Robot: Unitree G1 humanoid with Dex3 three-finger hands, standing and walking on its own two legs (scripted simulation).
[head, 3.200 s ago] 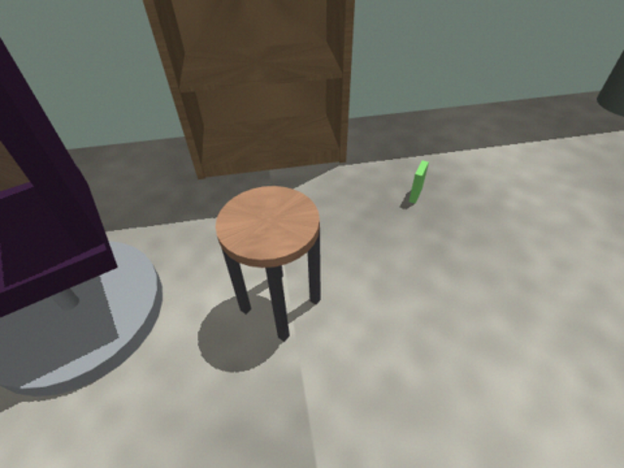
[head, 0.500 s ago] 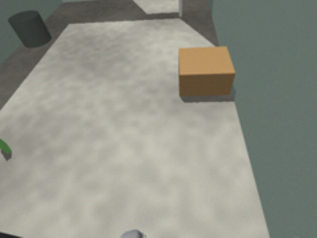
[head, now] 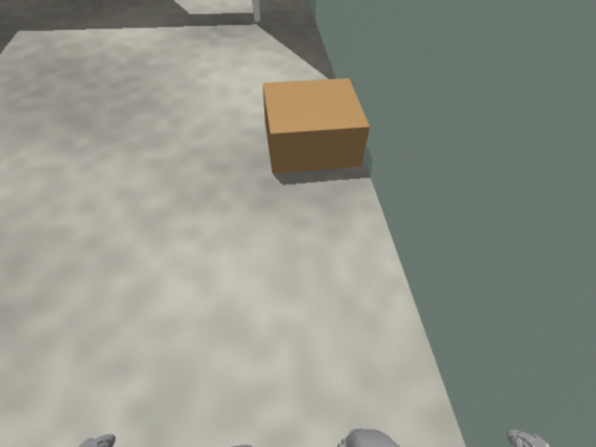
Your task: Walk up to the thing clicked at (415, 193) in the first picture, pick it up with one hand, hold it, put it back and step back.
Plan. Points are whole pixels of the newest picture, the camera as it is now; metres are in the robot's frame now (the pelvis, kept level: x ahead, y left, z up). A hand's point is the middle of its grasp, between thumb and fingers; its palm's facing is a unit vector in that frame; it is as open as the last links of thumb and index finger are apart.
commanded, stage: walk up
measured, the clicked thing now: out of the picture +0.62 +1.40 -0.67
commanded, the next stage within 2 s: stand in 1.08 s
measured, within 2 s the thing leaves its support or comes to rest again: neither
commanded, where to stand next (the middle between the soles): +0.06 -0.01 m, yaw -4 degrees
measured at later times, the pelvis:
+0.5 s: pelvis -0.01 +0.00 +0.01, yaw -5 degrees
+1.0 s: pelvis +0.01 +0.00 +0.03, yaw -7 degrees
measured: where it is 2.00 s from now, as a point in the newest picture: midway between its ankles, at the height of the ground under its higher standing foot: outside the picture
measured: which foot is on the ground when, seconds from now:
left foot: down 0.00-1.00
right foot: up 0.00-0.08, down 0.10-1.00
